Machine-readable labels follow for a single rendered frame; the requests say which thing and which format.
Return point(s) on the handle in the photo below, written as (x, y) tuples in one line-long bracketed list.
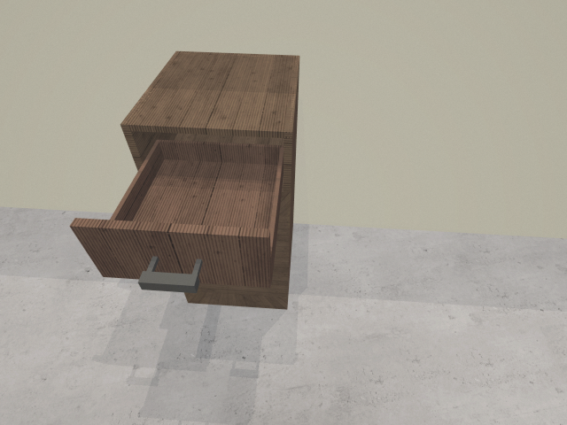
[(150, 280)]

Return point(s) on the drawer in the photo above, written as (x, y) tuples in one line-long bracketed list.
[(219, 202)]

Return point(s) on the cabinet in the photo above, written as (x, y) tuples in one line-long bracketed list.
[(227, 98)]

